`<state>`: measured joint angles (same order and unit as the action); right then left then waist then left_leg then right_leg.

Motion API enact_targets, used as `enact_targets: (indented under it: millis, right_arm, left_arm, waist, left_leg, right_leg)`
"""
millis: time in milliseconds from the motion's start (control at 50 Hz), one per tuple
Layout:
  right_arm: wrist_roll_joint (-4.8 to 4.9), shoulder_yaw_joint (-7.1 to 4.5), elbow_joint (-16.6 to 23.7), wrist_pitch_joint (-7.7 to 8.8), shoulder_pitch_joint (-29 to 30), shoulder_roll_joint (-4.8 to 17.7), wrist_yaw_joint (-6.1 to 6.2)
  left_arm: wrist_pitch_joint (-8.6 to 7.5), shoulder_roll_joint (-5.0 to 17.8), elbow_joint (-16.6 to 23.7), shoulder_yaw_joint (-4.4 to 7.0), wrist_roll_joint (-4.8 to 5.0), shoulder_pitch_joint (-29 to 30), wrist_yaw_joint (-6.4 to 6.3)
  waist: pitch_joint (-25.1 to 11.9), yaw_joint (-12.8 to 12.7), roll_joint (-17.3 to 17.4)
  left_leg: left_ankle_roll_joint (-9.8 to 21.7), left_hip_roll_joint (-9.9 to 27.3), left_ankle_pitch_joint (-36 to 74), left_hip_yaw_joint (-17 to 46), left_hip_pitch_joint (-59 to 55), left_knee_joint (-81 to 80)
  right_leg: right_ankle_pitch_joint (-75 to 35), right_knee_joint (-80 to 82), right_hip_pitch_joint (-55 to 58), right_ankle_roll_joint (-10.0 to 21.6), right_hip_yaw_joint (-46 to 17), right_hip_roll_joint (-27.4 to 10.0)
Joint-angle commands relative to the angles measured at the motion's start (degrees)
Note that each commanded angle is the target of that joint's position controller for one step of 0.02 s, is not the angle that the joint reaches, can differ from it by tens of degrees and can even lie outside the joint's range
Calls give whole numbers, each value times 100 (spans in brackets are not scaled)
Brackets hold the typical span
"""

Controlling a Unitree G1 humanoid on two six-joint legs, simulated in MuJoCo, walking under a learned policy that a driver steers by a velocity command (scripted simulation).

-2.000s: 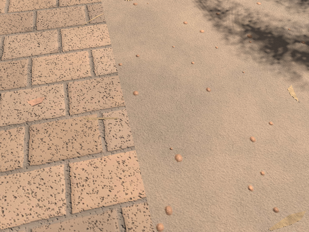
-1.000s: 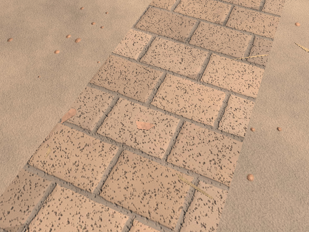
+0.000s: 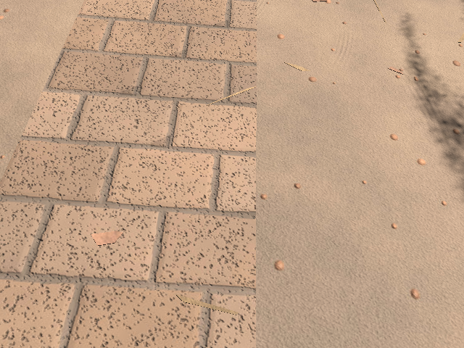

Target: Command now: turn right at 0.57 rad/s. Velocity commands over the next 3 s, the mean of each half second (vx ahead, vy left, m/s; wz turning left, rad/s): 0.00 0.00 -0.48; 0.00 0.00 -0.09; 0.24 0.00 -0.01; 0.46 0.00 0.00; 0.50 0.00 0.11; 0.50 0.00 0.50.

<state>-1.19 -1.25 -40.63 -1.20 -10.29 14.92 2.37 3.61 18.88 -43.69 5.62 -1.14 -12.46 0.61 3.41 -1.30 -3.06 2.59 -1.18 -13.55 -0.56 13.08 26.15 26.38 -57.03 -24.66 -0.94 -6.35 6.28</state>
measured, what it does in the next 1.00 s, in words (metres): steps on the spot: right foot, then left foot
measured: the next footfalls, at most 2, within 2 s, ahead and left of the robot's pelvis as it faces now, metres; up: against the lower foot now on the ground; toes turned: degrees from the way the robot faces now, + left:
right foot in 0.32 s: +0.00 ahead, -0.12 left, +0.00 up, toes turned -12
left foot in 0.76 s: +0.04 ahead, +0.08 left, +0.00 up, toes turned -15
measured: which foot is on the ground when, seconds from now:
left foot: down 0.00-0.32, up 0.34-0.74, down 0.76-1.00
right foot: up 0.00-0.30, down 0.32-1.00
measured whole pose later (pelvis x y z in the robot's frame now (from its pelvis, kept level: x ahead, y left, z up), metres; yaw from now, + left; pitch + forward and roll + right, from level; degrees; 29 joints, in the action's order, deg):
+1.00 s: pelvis -0.01 -0.02 +0.00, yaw -15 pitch -2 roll +0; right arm -0.6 -0.2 -55.8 -0.3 -12.7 12.5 1.5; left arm 0.4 13.8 -57.0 0.2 -0.7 -13.4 -1.3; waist 2.0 -0.2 -0.7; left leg 1.0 -1.1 -13.7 -0.1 7.0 22.7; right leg 11.0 -20.3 -7.2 2.6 -2.0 3.3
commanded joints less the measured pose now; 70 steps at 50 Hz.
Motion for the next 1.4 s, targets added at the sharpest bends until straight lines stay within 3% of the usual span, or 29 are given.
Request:
enact_targets:
  millis: [20,100,160,240,300,320,340,360,380,420,460,500,560,700,740,760,780,820,1060,1080,1120,1160,1200,1220,1280,1340,1360,1380,1400]
  right_arm:
    - [-35,-186,415,90,211,733,34]
    - [-22,-266,252,120,-305,847,24]
    - [-43,-313,215,126,-320,932,-29]
    - [-66,-386,167,102,-274,1112,-126]
    - [40,-401,94,37,-198,1159,-158]
    - [41,-380,16,17,-401,1058,-174]
    - [-55,-254,148,-30,-655,552,-221]
    - [-27,-202,361,-140,-256,527,-115]
    - [7,-257,293,-212,-136,763,-95]
    - [85,-278,47,-195,-318,753,-165]
    - [-15,-308,-171,-187,-585,825,-212]
    - [27,-281,-260,-214,-622,717,-242]
    - [35,-233,-316,-268,-455,585,-228]
    - [76,-149,-607,-195,-536,421,-73]
    - [10,-95,-763,-73,-747,382,-34]
    - [-54,-102,-793,15,-792,594,-12]
    - [43,-149,-829,53,-377,870,-52]
    - [62,-61,-887,123,-264,487,-142]
    - [60,6,-1641,141,-414,350,-51]
    - [52,2,-1707,136,-487,356,-55]
    - [28,-88,-1750,82,-578,551,-73]
    - [25,-128,-1780,52,-790,604,-102]
    - [20,-207,-1938,92,-1156,712,-96]
    - [3,-231,-1949,131,-1167,695,-102]
    - [-1,-281,-1900,264,-916,744,-154]
    - [53,-295,-1772,293,-466,608,-186]
    - [22,-239,-1670,342,-338,406,-199]
    - [63,-95,-1445,406,-235,-108,-263]
    - [-70,-199,-1345,415,-47,329,-283]
  left_arm:
    - [32,508,186,119,30,-327,134]
    - [77,382,374,31,44,139,196]
    - [103,275,487,-43,51,329,239]
    - [76,253,620,-97,117,372,248]
    - [-23,168,549,-133,63,25,191]
    - [-100,329,504,-115,-30,-97,119]
    - [-190,844,586,-47,-96,-172,47]
    - [-211,1288,619,72,0,-292,34]
    - [-217,936,518,-3,46,-396,22]
    - [-209,435,544,-191,30,302,-25]
    - [-249,327,520,-251,55,360,-102]
    - [-293,275,438,-293,60,267,-109]
    - [-313,263,284,-327,24,157,-126]
    - [-333,247,-51,-383,-17,209,-160]
    - [-362,120,-134,-441,42,293,-185]
    - [-402,-27,-160,-489,36,153,-171]
    - [-368,-49,-282,-460,65,-139,-145]
    - [-341,150,-569,-418,16,-28,-177]
    - [-370,-49,-1466,-479,51,-214,-237]
    - [-366,-55,-1532,-484,48,-279,-239]
    - [-322,93,-1549,-417,16,-312,-227]
    - [-315,0,-1435,-421,-36,-129,-171]
    - [-412,-317,-1291,-491,-99,62,-104]
    - [-472,-236,-1222,-472,-121,178,-82]
    - [-637,-126,-1137,-412,-41,76,17]
    - [-718,-292,-1585,-370,26,-1040,-21]
    - [-755,-57,-1736,-294,-17,-1605,-76]
    - [-785,491,-1818,-163,-55,-2328,-126]
    - [-735,581,-1946,-130,-43,-2395,-122]
  waist:
    - [-295,-37,1161]
    - [-395,259,1139]
    - [-406,311,1209]
    - [-509,309,1355]
    - [-589,39,1107]
    - [-624,-14,598]
    - [-720,138,-991]
    - [-481,-119,-1177]
    - [-417,-152,-562]
    - [-152,222,-418]
    - [-414,245,-521]
    - [-574,234,-289]
    - [-403,120,-352]
    - [-327,156,-318]
    - [-415,362,21]
    - [-553,250,359]
    - [-245,-147,956]
    - [-156,96,740]
    - [-57,153,314]
    - [-184,160,312]
    - [-7,195,402]
    - [518,316,603]
    - [621,397,1153]
    - [631,416,1112]
    - [474,186,1006]
    - [357,-348,713]
    - [219,-562,116]
    - [-180,-760,-1289]
    - [225,-631,-917]
  left_leg:
    - [806,1289,2068,826,-483,-935]
    - [989,1569,2141,717,-1091,-841]
    - [988,1672,1982,512,-985,-782]
    - [900,1758,2280,228,-680,-486]
    - [549,1622,1985,-53,-275,196]
    - [206,1426,1299,-281,204,741]
    - [-227,838,-1248,-787,1370,2175]
    - [-328,204,-2284,-364,1799,2782]
    - [-336,384,-2078,28,1646,3196]
    - [-327,447,-1282,162,1547,3099]
    - [-383,352,-885,54,1359,3221]
    - [-429,320,-772,75,1174,3087]
    - [-453,308,-825,91,1061,2399]
    - [-235,123,-773,31,8,562]
    - [-144,375,659,323,-974,-687]
    - [-52,924,1170,921,-1381,-850]
    - [166,1083,1393,1097,-598,-654]
    - [52,832,1003,816,-268,-679]
    - [74,669,721,706,-486,-800]
    - [103,601,136,681,-528,-819]
    - [321,479,-1843,799,-280,-757]
    - [635,792,-3122,1436,-103,-1066]
    - [1060,1586,-3419,2485,-428,-1730]
    - [1194,1838,-3130,2729,-383,-1936]
    - [1104,1692,-2314,2246,-310,-1864]
    - [700,886,-1794,1131,1061,-954]
    - [525,559,-1591,691,1779,17]
    - [244,-141,-1565,-193,2639,1970]
    - [312,-104,-1796,-31,3118,2984]
  right_leg:
    - [-245,-828,-456,-149,258,-235]
    - [-221,-172,-620,-249,392,-374]
    - [-124,569,-234,-185,577,-514]
    - [-49,1499,542,12,925,-494]
    - [-987,3119,1484,234,1036,-347]
    - [-1554,3859,2046,300,556,-519]
    - [-2445,4276,2731,564,-1427,-2134]
    - [-3760,4102,1937,1431,-2107,-2961]
    - [-3983,4012,1862,1637,-1686,-2687]
    - [-3696,4061,1720,1280,-825,-1936]
    - [-4489,3952,1993,1177,-457,-1664]
    - [-4534,3939,2094,1164,-356,-1670]
    - [-3751,4045,2067,1180,-458,-1681]
    - [-2987,3873,1571,1214,-801,-1686]
    - [-2615,3741,1097,840,-754,-1528]
    - [-2241,3584,868,617,-590,-1287]
    - [-1652,3875,1191,519,-152,-749]
    - [-1909,3905,1755,481,-179,-830]
    - [-2063,4024,1623,392,-173,-947]
    - [-1569,3998,1644,418,-129,-882]
    - [195,3625,1194,585,6,-623]
    - [959,3182,300,678,27,-512]
    - [-71,2174,-160,568,684,-382]
    - [-341,1786,-228,533,712,-556]
    - [-83,1943,40,569,690,-721]
    - [-974,3360,2398,587,1115,-270]
    - [-538,3815,3250,656,316,-799]
    - [1299,4910,3871,1057,-2126,-2285]
    - [1646,5142,3328,1442,-3007,-2818]
Over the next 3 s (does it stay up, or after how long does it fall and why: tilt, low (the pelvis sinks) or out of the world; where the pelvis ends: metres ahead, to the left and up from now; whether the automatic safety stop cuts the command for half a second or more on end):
stays up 0.87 -0.22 -0.02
